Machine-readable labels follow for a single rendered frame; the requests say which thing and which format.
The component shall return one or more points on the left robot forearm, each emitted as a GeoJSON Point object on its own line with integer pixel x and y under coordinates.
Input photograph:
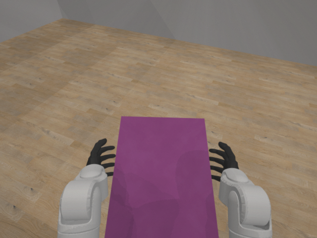
{"type": "Point", "coordinates": [80, 204]}

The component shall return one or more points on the robot right hand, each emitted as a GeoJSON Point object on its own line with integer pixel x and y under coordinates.
{"type": "Point", "coordinates": [228, 162]}

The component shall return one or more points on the right robot forearm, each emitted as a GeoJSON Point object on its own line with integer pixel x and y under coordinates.
{"type": "Point", "coordinates": [249, 208]}

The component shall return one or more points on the robot left hand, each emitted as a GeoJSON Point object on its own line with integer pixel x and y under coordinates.
{"type": "Point", "coordinates": [95, 157]}

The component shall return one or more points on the carton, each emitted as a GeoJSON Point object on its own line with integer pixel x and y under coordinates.
{"type": "Point", "coordinates": [162, 185]}

